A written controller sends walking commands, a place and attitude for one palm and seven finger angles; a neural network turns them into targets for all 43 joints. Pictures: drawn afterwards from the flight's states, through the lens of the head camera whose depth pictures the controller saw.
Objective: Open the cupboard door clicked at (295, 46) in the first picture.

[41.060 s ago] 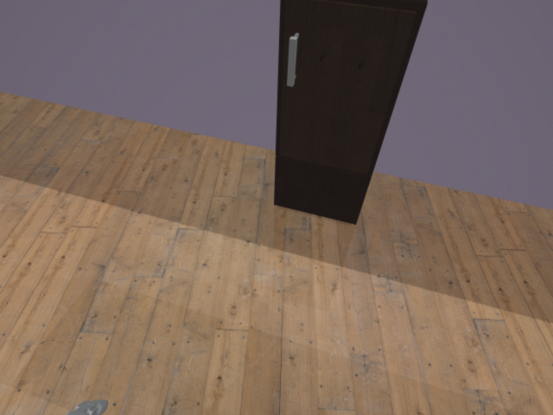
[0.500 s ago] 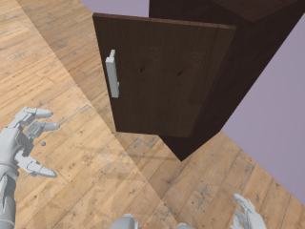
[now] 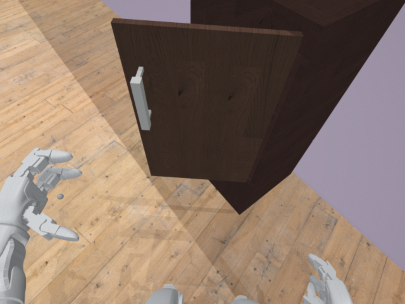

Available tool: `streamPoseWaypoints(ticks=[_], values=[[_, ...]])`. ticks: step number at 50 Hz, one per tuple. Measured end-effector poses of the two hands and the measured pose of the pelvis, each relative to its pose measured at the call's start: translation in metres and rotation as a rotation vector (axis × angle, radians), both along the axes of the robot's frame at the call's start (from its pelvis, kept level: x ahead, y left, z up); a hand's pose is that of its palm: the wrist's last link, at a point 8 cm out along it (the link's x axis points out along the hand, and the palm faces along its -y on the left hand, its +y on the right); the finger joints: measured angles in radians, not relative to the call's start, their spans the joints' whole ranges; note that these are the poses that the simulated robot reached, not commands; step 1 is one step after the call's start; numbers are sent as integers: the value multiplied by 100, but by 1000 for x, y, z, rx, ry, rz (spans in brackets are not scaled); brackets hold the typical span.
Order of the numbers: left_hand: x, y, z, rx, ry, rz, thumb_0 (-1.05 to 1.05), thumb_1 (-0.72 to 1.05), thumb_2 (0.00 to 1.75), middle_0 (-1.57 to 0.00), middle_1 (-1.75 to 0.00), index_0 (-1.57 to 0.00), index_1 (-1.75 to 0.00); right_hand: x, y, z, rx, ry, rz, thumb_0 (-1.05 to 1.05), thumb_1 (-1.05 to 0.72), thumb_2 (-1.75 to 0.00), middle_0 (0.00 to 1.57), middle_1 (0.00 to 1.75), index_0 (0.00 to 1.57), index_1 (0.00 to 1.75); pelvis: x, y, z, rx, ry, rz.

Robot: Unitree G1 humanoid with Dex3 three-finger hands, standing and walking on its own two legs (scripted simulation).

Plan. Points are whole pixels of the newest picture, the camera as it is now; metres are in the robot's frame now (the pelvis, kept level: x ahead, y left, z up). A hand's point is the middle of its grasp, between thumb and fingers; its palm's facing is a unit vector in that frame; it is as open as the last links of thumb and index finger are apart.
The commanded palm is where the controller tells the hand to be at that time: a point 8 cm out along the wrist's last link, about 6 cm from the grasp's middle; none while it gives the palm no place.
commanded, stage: move the hooked fingers beside the handle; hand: left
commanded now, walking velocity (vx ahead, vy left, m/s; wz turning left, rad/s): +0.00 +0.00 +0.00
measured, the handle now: (143, 100) +0.55 +0.18 +0.05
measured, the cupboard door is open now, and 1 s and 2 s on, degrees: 49 49 49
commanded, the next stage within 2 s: none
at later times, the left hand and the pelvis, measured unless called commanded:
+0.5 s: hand (81, 165) +0.35 +0.26 +0.06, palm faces +0.02 -1.00 -0.03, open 14.0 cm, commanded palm +0.33 +0.31 +0.06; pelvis +0.00 +0.00 +0.00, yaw -1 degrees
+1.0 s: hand (97, 139) +0.42 +0.25 +0.06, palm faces +0.01 -1.00 -0.01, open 14.0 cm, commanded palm +0.40 +0.29 +0.05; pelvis +0.00 +0.01 -0.01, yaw -2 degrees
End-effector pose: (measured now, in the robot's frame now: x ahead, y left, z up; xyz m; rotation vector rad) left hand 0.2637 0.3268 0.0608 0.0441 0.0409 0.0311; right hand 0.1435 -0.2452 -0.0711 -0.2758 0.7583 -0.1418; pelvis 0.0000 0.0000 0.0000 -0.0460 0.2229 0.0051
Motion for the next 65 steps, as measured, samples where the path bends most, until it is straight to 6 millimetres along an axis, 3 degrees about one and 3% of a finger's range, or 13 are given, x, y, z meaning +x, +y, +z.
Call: streamPoseWaypoints(ticks=[6, 13, 30, 48, 65], values=[[6, 0, 0, -4, -13, 12, -2, -50, 30, -30, -120, -31, -120, 2, -4, -2, -10, 4, 5, 1, -90, -90, 21, 30, 20, 30, -1, -3, -2, 2, 3, 4], [32, -6, -1, -11, -13, -12, -2, -50, 29, -30, -120, -30, -120, -6, -12, -7, -26, 40, -15, 1, -90, -90, 21, 30, 20, 30, -2, -5, -3, 2, 12, 3], [76, -16, -1, -12, -21, -14, -2, -50, 30, -30, -120, -31, -120, -49, -18, -16, -19, 182, -103, 1, -90, -90, 21, 30, 20, 30, 2, -1, -2, 6, 35, -20], [126, -26, -3, -28, -27, -21, -2, -50, 30, -30, -120, -31, -120, -76, -14, -25, -23, 287, -138, 1, -90, -90, 21, 30, 20, 30, -3, 5, -7, 0, 61, -27], [175, -28, -10, -37, -13, -22, -2, -50, 30, -30, -120, -30, -120, -126, -18, -36, -49, 466, -203, 1, -90, -90, 21, 30, 20, 30, -7, 6, -17, -11, 114, -33]])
